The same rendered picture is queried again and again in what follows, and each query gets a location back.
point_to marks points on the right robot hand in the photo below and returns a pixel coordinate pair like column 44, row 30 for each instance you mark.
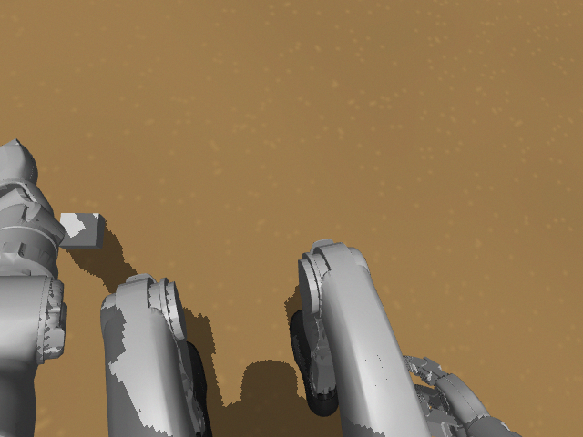
column 454, row 406

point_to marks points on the left robot foot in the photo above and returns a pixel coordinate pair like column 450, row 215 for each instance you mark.
column 199, row 390

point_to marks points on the left robot arm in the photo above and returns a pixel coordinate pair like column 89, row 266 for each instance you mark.
column 32, row 311

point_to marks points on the left robot hand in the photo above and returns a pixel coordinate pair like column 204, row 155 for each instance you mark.
column 17, row 162

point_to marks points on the small box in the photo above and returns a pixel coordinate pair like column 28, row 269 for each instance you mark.
column 83, row 230

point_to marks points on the right robot arm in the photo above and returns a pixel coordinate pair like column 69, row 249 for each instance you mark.
column 490, row 427

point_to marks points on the right robot foot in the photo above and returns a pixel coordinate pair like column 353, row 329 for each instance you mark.
column 321, row 405

